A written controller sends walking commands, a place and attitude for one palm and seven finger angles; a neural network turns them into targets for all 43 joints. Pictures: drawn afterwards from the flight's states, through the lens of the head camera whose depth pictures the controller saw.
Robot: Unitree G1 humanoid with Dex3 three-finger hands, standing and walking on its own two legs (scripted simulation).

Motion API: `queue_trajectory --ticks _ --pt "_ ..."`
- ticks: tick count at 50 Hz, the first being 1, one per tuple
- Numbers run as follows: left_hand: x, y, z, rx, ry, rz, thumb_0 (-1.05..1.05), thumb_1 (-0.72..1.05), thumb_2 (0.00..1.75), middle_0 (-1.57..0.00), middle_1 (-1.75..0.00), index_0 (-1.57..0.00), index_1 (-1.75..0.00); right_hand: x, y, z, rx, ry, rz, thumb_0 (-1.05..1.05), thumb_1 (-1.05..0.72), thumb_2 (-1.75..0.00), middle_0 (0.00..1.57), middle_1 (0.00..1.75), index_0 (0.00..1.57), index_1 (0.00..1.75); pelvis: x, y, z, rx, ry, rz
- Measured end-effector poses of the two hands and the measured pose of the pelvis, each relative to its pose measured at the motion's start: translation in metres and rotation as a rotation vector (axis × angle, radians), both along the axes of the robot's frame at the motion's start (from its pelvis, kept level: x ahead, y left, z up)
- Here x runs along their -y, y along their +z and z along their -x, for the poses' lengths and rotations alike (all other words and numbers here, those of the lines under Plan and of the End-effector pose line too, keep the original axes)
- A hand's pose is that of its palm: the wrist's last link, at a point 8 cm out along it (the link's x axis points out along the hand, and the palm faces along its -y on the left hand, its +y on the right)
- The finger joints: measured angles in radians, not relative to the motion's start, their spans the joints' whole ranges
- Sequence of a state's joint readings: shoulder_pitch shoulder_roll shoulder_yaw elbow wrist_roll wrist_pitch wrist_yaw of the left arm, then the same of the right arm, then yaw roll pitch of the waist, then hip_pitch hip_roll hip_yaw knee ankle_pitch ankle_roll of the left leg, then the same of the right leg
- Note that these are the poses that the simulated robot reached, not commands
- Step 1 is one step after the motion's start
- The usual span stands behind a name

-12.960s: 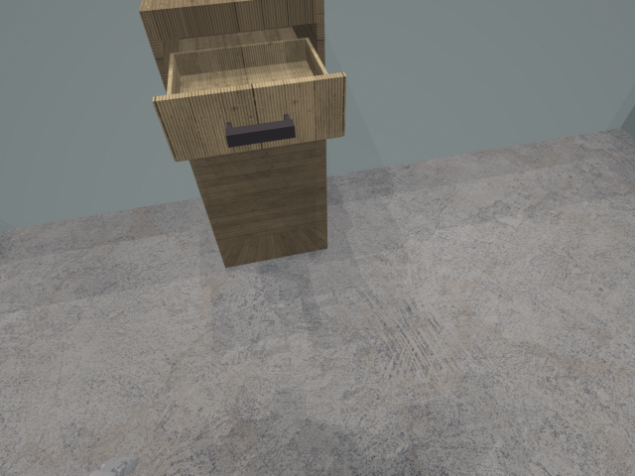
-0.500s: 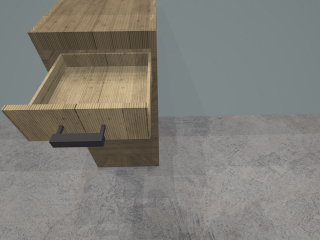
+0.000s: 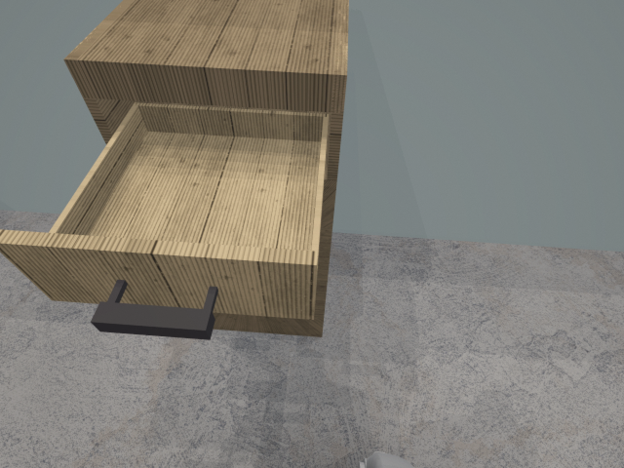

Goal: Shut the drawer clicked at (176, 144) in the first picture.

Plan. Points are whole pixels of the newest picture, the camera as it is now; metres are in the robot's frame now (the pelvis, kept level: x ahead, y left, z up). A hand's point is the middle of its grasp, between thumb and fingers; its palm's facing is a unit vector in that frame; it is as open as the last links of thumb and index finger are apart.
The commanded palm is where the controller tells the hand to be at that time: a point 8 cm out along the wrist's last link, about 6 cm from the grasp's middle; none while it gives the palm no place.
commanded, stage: come to a stop and stand still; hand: left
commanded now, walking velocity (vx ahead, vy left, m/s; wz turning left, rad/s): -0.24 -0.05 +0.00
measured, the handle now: (160, 305) +0.29 +0.21 +0.04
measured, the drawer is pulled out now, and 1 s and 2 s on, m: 0.30 0.30 0.30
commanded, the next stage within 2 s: look again from close up in 0.80 s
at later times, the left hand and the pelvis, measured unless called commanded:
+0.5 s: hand out of the picture +0.05 +0.18 -0.17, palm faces +0.05 -0.97 -0.23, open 7.3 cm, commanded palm none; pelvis -0.02 -0.02 -0.01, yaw +0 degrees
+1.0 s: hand out of the picture -0.02 +0.13 -0.17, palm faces -0.05 -0.97 -0.25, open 7.3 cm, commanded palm none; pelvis -0.04 -0.04 -0.01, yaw -1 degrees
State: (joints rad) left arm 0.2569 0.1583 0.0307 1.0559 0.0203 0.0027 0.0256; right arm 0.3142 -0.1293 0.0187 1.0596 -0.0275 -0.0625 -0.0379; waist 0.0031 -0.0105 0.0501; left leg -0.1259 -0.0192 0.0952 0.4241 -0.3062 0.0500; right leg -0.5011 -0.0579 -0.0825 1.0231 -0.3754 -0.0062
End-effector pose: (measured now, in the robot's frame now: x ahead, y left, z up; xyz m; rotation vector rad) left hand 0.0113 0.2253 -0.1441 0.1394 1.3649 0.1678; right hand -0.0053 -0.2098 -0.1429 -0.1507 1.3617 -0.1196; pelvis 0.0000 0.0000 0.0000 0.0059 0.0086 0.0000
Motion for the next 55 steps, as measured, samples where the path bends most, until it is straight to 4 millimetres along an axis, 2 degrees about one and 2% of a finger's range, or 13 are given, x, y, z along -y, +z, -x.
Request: queue_trajectory --ticks 4,7,12,17,21,24,27,30,38,42,46,50,55 --pt "-0.001 0.01 -0.052 0.094 -0.024 -0.052 0.02 0.94 0.9 -0.2 -0.3 -0.19 -0.3 -0.001 -0.01 -0.001 -0.065 -0.008 -0.045 0.0 -0.91 -0.9 0.2 0.3 0.2 0.3 0.011 -0.002 -0.013 0.008 0.011 -0.011" --pt "0.005 0.01 -0.08 0.154 -0.051 -0.087 0.01 0.93 0.9 -0.2 -0.3 -0.19 -0.3 0.009 -0.025 -0.008 -0.086 -0.032 -0.07 0.0 -0.9 -0.9 0.2 0.3 0.2 0.3 0.023 -0.012 -0.025 0.013 0.006 -0.03" --pt "0.019 0.012 -0.094 0.19 -0.068 -0.094 0.01 0.92 0.9 -0.2 -0.3 -0.19 -0.3 0.035 -0.031 -0.028 -0.064 -0.055 -0.043 0.0 -0.91 -0.9 0.2 0.3 0.2 0.3 0.031 -0.015 -0.022 0.017 0.021 -0.034" --pt "0.028 0.013 -0.078 0.189 -0.048 -0.063 0.01 0.91 0.9 -0.2 -0.3 -0.2 -0.3 0.057 -0.017 -0.05 0.005 -0.029 0.004 0.0 -0.91 -0.9 0.2 0.3 0.2 0.3 0.032 -0.008 -0.007 0.015 0.018 -0.049" --pt "0.019 0.012 -0.057 0.185 -0.031 -0.056 0.0 0.92 0.9 -0.2 -0.3 -0.2 -0.3 0.062 -0.004 -0.059 0.075 -0.004 0.037 0.0 -0.91 -0.9 0.19 0.3 0.2 0.3 0.028 -0.006 0.007 0.014 0.008 -0.054" --pt "0.006 0.007 -0.037 0.167 -0.022 -0.05 0.0 0.92 0.9 -0.2 -0.3 -0.2 -0.3 0.059 0.005 -0.056 0.123 0.003 0.057 0.0 -0.91 -0.9 0.19 0.3 0.2 0.3 0.02 -0.006 0.017 0.015 -0.002 -0.048" --pt "-0.009 -0.005 -0.018 0.137 -0.009 -0.037 0.0 0.91 0.9 -0.2 -0.3 -0.2 -0.3 0.05 0.007 -0.038 0.154 -0.006 0.084 0.0 -0.91 -0.9 0.19 0.3 0.2 0.3 0.009 -0.012 0.025 0.013 -0.002 -0.014" --pt "-0.017 -0.004 -0.001 0.1 0.005 -0.026 0.01 0.91 0.9 -0.2 -0.3 -0.2 -0.3 0.035 0.011 -0.005 0.102 -0.017 0.082 0.0 -0.91 -0.9 0.19 0.3 0.2 0.3 0.004 -0.006 0.03 0.02 -0.005 -0.009" --pt "-0.008 0.007 0.04 0.012 0.005 0.001 0.01 0.91 0.9 -0.2 -0.3 -0.19 -0.3 0.003 0.007 0.057 -0.038 -0.047 0.001 0.0 -0.91 -0.9 0.2 0.3 0.2 0.3 0.004 0.005 0.032 -0.008 -0.005 -0.006" --pt "0.009 0.008 0.041 -0.031 -0.027 0.001 0.01 0.91 0.9 -0.2 -0.3 -0.19 -0.3 0.0 0.0 0.081 -0.091 -0.078 -0.039 0.0 -0.9 -0.9 0.2 0.3 0.2 0.3 0.013 0.003 0.034 -0.017 -0.01 -0.017" --pt "0.026 0.005 0.031 -0.007 -0.053 -0.043 0.02 0.93 0.9 -0.2 -0.3 -0.2 -0.3 0.01 -0.014 0.1 -0.16 -0.11 -0.082 0.0 -0.9 -0.9 0.2 0.3 0.2 0.3 0.031 -0.007 0.036 -0.022 -0.032 -0.04" --pt "0.043 0.009 0.029 -0.002 -0.087 -0.054 0.02 0.94 0.9 -0.2 -0.3 -0.2 -0.3 0.029 -0.023 0.091 -0.17 -0.108 -0.093 0.01 -0.91 -0.9 0.2 0.3 0.2 0.3 0.04 -0.007 0.038 -0.02 -0.026 0.012" --pt "0.052 0.011 0.022 0.024 -0.075 -0.057 0.02 0.94 0.9 -0.2 -0.3 -0.2 -0.3 0.05 -0.018 0.052 -0.066 -0.099 -0.06 0.01 -0.91 -0.9 0.19 0.3 0.2 0.3 0.05 -0.003 0.03 -0.005 -0.024 0.006"
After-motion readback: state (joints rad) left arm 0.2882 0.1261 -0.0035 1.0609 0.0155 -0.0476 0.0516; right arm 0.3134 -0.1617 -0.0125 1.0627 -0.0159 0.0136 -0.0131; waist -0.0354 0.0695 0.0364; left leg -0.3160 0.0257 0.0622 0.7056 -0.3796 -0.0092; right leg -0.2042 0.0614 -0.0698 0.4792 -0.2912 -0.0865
